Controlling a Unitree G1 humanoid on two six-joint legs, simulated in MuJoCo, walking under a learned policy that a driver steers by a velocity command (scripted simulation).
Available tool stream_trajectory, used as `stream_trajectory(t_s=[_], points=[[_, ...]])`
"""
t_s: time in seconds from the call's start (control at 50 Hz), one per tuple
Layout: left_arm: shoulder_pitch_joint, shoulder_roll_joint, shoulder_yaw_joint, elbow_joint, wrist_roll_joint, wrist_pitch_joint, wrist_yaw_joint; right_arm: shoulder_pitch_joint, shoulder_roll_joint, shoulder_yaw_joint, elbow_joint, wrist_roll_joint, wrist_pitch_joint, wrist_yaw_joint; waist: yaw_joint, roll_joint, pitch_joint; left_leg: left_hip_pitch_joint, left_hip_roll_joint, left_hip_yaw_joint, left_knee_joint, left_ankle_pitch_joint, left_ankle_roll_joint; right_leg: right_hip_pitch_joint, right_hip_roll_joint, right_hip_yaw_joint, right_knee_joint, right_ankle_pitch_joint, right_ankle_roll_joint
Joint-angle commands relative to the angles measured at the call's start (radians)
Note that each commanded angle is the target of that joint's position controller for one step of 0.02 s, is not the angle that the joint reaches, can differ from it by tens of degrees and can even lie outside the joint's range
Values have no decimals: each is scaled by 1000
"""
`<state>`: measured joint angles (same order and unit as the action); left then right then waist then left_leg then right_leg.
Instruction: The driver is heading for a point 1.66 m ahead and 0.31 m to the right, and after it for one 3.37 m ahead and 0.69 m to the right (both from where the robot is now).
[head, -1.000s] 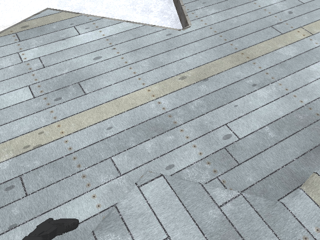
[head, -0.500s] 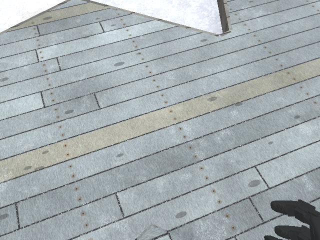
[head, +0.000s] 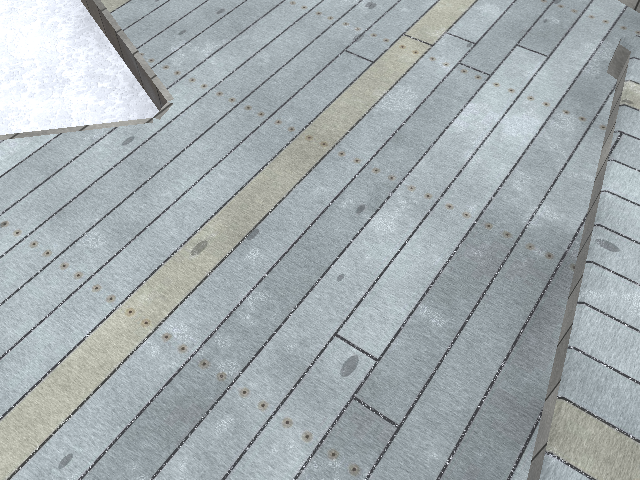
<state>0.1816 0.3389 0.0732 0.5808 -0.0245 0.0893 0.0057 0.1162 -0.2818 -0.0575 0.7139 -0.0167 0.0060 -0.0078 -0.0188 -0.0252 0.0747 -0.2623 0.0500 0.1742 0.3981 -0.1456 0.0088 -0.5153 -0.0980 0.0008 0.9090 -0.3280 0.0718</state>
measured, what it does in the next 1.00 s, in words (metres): steps on the spot, turning right: right foot, then left foot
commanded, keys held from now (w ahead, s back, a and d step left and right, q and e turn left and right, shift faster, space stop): e+shift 0.42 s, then shift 0.16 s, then q+shift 0.42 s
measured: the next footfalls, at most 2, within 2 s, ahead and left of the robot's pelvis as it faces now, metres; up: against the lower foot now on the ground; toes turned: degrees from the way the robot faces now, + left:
right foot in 0.10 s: +0.05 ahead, -0.14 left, +0.00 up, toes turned -10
left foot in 0.56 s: +0.16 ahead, +0.03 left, +0.00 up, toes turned -36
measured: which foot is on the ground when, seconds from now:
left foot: down 0.00-0.10, up 0.12-0.54, down 0.56-0.96, up 0.98-1.00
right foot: up 0.00-0.08, down 0.10-0.56, up 0.58-0.94, down 0.96-1.00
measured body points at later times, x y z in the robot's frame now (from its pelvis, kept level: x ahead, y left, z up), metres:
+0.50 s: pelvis +0.03 -0.03 -0.01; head +0.06 -0.06 +0.44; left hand +0.31 +0.16 -0.07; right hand +0.09 -0.36 -0.10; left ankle +0.13 +0.07 -0.72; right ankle +0.01 -0.14 -0.74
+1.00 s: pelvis +0.03 -0.03 +0.00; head +0.07 -0.06 +0.45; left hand +0.27 +0.18 -0.10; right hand +0.06 -0.36 -0.10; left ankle +0.12 +0.06 -0.73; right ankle -0.03 -0.13 -0.74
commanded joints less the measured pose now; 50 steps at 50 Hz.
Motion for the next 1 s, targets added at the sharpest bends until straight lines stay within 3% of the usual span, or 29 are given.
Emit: stream_trajectory(t_s=[0.02,0.08,0.1,0.12,0.14,0.16,0.18,0.2,0.22,0.26,0.32,0.4,0.5,0.54,0.56,0.58,0.6,0.62,0.64,0.66,0.7,0.74,0.76,0.88,0.92,0.94,0.96,0.98,1.0], points=[[-5,75,20,-82,-1,2,-16,-56,-192,-60,-67,19,-13,18,7,169,-167,148,278,-132,-87,210,204,88,16,-63,-135,0,-34],[67,85,42,-58,4,14,-22,-39,-179,-67,-47,44,-8,24,53,142,-190,102,254,-53,75,118,98,278,73,-94,-384,128,-106],[149,152,71,-37,6,11,-8,3,-136,-58,-30,38,-6,28,77,15,-178,-59,184,8,258,-13,13,441,30,37,-491,295,-168],[180,309,103,-53,11,4,11,-17,-75,-38,-89,-9,-5,27,39,-336,-143,-435,26,53,600,-493,-97,598,-223,453,-492,714,-322],[165,281,92,-80,53,-30,-3,-143,-98,-41,-136,-14,-12,13,117,-228,-228,-528,-41,-181,773,-516,-99,537,-265,564,-543,603,-443],[117,253,83,-82,53,-54,-9,-150,-130,-50,-136,10,-12,1,91,-152,-203,-529,-36,-226,834,-437,-77,494,-234,489,-571,503,-415],[64,221,75,-81,30,-64,-1,-128,-133,-55,-124,15,-14,-10,53,-108,-165,-527,-29,-249,815,-344,-61,457,-177,431,-568,430,-358],[17,181,62,-89,9,-60,8,-101,-143,-58,-106,3,-14,-22,28,-77,-157,-515,-18,-262,787,-280,-60,438,-148,395,-552,419,-317],[-21,161,50,-99,5,-54,18,-84,-144,-60,-100,-7,-13,-26,6,-82,-161,-464,-28,-263,770,-231,-64,384,-119,366,-545,442,-300],[-24,147,43,-106,16,-47,31,-63,-126,-55,-90,0,-16,-19,-5,-94,-193,-401,-68,-259,720,-172,-77,364,-83,351,-524,498,-294],[15,160,48,-95,13,-42,41,-113,-86,-37,-99,11,-17,-14,20,-94,-199,-379,-112,-278,542,-140,-82,386,-56,409,-501,430,-285],[10,181,55,-110,12,-32,45,-152,-84,-31,-110,10,-24,6,39,-119,-190,-315,-149,-302,394,-133,-71,352,-32,517,-495,304,-278],[-9,147,39,-113,16,-29,36,-96,-102,-35,-100,17,-36,19,41,-170,-209,-149,-123,-289,246,-163,-50,333,-15,570,-443,380,-259],[-38,133,31,-113,9,-27,36,-53,-95,-37,-89,14,-42,26,6,-150,-194,-4,-100,-266,59,-17,-22,276,21,565,-409,325,-227],[-6,98,20,-105,12,-28,35,-46,-112,-41,-93,4,-40,23,15,-89,-202,94,-19,-320,-5,74,10,222,61,526,-353,170,-185],[79,44,3,-97,28,-32,31,-75,-176,-46,-116,-16,-33,18,75,170,-213,191,181,-541,-36,258,114,105,200,374,-147,-195,-116],[42,105,20,-109,26,-46,39,-28,-174,-45,-99,-37,-33,22,46,299,-157,120,310,-776,-110,262,283,-11,262,277,33,-371,-52],[38,159,38,-76,30,-54,45,-55,-118,-27,-110,-24,-41,25,49,190,-131,75,303,-768,-101,166,300,-12,205,294,160,-302,-18],[26,137,32,-51,35,-52,44,-87,-57,-5,-114,-10,-42,26,55,127,-122,43,231,-675,-92,74,252,24,187,295,164,-237,4],[39,88,19,-28,46,-44,43,-110,-25,14,-113,2,-41,30,69,116,-115,32,167,-617,-98,-16,204,51,154,253,123,-201,27],[4,50,8,-34,46,-47,36,-114,-97,-5,-116,29,-19,24,58,156,-76,15,92,-573,-97,16,176,62,124,130,32,-152,48],[-60,35,3,-40,31,-60,40,-29,-181,-41,-115,35,8,9,4,172,-83,72,60,-572,-68,81,175,62,156,70,-72,-164,47],[-73,28,1,-38,25,-65,44,10,-195,-49,-114,35,16,2,-13,179,-103,116,67,-602,-59,89,182,61,166,75,-110,-172,44],[-44,36,12,8,4,-105,31,37,-187,-69,-133,51,44,-25,-5,231,-188,198,76,-738,-50,144,179,149,192,123,-341,-89,3],[11,39,18,40,4,-117,19,7,-185,-75,-149,65,55,-35,30,223,-206,147,47,-734,-27,117,149,265,187,111,-516,37,-25],[58,55,26,63,6,-119,17,-6,-178,-73,-156,73,59,-40,52,206,-223,54,15,-705,7,60,113,399,147,104,-611,147,-45],[79,102,39,70,19,-114,20,10,-142,-63,-161,66,61,-40,44,116,-231,-128,-43,-634,124,-106,64,561,10,189,-611,192,-97],[39,183,55,67,58,-103,16,29,-97,-53,-195,59,53,-30,3,-223,-167,-369,-198,-408,333,-375,9,560,-203,428,-624,362,-238],[-28,144,47,31,91,-107,15,61,-179,-78,-174,41,40,-22,2,-186,-133,-416,-124,-382,562,-437,-33,471,-310,461,-623,451,-317]])
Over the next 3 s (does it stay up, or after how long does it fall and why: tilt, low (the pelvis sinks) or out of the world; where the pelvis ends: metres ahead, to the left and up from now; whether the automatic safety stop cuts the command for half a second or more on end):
stays up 0.42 -0.26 -0.04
